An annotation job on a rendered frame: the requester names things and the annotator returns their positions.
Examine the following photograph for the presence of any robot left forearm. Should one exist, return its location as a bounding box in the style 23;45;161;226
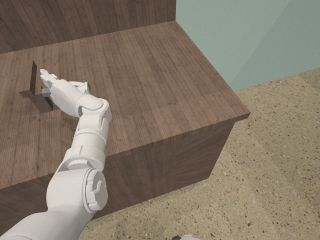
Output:
46;94;112;207

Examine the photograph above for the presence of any robot left hand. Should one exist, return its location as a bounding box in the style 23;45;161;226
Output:
40;69;90;117

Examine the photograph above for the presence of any robot left upper arm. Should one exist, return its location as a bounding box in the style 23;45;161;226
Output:
0;167;108;240

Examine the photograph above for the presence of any counter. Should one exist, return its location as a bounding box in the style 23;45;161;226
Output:
0;0;251;237

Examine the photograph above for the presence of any tap lever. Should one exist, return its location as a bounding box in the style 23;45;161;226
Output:
41;82;91;97

